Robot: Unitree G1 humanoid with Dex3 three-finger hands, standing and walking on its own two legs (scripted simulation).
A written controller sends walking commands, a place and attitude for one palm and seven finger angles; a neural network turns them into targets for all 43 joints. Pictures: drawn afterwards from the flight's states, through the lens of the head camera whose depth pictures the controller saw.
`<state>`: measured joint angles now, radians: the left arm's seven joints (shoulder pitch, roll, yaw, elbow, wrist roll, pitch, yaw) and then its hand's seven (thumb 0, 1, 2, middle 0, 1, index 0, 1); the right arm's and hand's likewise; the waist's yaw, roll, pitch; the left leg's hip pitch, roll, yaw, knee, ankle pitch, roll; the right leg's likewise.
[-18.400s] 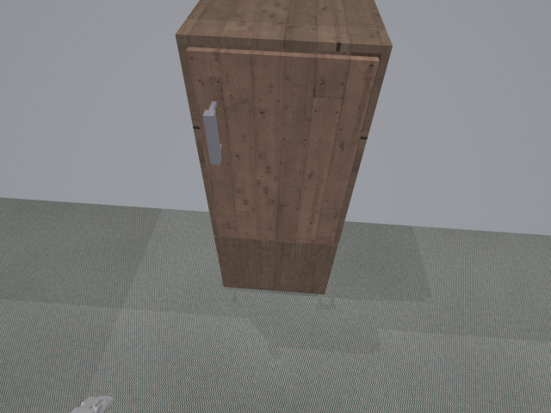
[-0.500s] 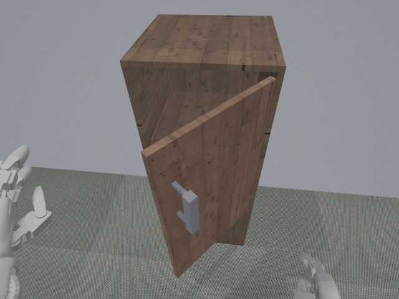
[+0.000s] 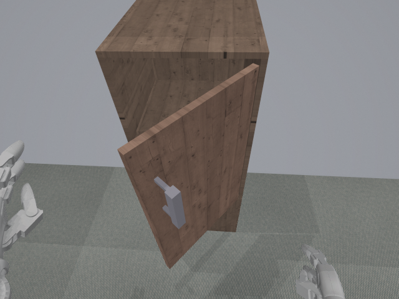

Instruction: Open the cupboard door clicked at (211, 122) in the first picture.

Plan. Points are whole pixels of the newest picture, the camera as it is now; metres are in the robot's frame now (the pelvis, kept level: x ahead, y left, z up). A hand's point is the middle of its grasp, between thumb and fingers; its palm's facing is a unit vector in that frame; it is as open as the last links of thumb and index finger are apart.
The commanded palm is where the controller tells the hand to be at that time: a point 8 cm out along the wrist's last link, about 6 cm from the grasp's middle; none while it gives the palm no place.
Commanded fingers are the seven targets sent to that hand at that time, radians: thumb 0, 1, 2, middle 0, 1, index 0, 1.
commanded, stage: step back with the hand held close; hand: left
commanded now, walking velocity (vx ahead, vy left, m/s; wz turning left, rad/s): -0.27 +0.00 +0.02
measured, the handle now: (169, 202) +0.30 +0.10 +0.02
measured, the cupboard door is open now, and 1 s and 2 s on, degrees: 50 50 50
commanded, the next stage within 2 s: stop stepping back and stand still in 0.88 s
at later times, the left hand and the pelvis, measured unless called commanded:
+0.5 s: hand out of the picture +0.11 +0.31 +0.15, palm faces +0.45 -0.75 -0.49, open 7.4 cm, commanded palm +0.04 +0.34 +0.17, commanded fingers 0.00 0.90 0.90 -0.20 -0.30 -0.20 -0.30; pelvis -0.09 +0.04 -0.02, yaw +2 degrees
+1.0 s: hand out of the picture +0.00 +0.33 +0.18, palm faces +0.44 -0.83 -0.34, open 7.4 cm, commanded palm -0.07 +0.37 +0.17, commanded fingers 0.00 0.90 0.90 -0.20 -0.30 -0.20 -0.30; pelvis -0.21 +0.07 +0.00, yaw +0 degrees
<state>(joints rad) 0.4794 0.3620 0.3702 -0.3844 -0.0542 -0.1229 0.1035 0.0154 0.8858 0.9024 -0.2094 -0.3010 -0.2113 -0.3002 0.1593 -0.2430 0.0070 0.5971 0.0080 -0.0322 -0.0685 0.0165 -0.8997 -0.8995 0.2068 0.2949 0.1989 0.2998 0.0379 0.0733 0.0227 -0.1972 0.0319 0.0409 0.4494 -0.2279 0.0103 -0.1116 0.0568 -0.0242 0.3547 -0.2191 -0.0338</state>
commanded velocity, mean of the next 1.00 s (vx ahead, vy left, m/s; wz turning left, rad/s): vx -0.30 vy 0.00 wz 0.00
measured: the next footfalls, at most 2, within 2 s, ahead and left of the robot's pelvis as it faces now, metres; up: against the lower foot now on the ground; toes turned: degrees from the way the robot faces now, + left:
right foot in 1.16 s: -0.37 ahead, -0.02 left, +0.00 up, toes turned -7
left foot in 1.36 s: -0.17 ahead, +0.16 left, +0.00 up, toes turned -2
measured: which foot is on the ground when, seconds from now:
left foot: down 0.00-1.00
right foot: down 0.00-0.72, up 0.74-1.00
